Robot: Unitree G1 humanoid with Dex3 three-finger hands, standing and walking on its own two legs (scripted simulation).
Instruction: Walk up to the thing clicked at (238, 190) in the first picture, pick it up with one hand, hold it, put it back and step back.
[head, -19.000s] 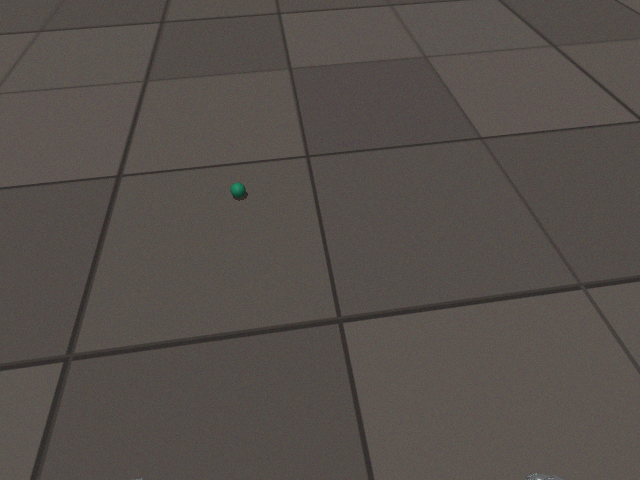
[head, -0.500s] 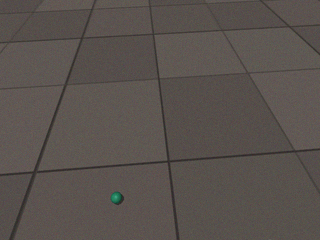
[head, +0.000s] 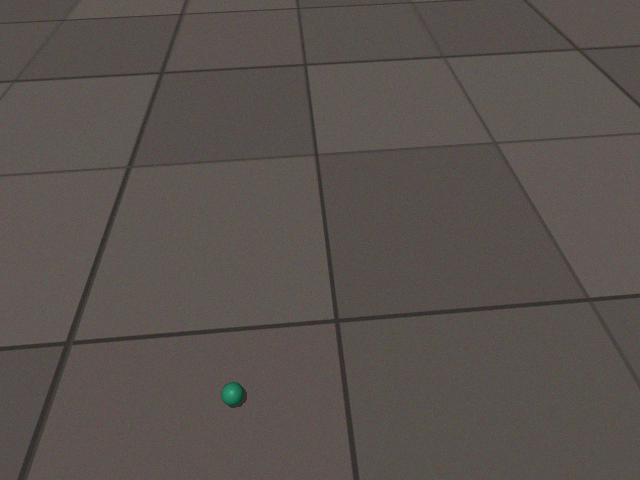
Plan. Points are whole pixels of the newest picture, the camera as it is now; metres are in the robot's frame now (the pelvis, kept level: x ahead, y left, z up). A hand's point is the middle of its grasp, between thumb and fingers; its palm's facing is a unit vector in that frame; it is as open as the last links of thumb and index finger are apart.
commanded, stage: stand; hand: left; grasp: from above
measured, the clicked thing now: (232, 393) +0.44 +0.30 -0.75
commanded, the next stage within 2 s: rise first in 0.08 s
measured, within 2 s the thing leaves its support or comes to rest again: neither
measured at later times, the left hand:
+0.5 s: hand (164, 466) +0.16 +0.25 -0.17, palm faces -0.05 -0.93 -0.36, open 10.5 cm
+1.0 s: hand out of the picture +0.14 +0.27 -0.22, palm faces -0.15 -0.88 -0.45, open 14.1 cm
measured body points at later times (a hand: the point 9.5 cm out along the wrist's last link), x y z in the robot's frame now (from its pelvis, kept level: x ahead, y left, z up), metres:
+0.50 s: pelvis -0.01 +0.00 -0.03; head +0.05 +0.01 +0.42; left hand +0.16 +0.30 -0.15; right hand +0.09 -0.26 -0.14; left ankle +0.01 +0.14 -0.75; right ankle -0.03 -0.13 -0.75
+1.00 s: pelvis -0.01 +0.01 -0.09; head +0.08 +0.02 +0.35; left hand +0.14 +0.31 -0.20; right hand +0.15 -0.24 -0.18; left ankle +0.01 +0.14 -0.75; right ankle -0.03 -0.13 -0.75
